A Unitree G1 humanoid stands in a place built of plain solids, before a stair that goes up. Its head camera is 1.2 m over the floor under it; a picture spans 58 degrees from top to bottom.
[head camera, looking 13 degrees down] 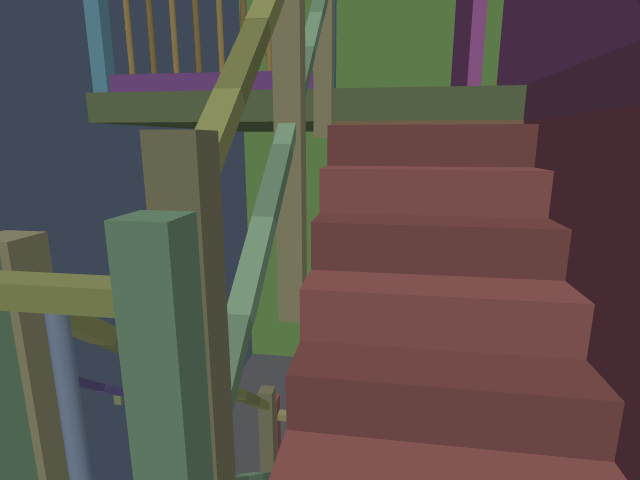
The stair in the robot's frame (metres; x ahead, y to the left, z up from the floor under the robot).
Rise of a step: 0.18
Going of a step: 0.22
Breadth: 0.90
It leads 9 degrees to the right of straight ahead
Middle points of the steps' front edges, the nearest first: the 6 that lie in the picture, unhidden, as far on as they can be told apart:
1.06 -0.34 0.54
1.28 -0.38 0.72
1.50 -0.41 0.91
1.72 -0.44 1.09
1.94 -0.48 1.27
2.16 -0.51 1.45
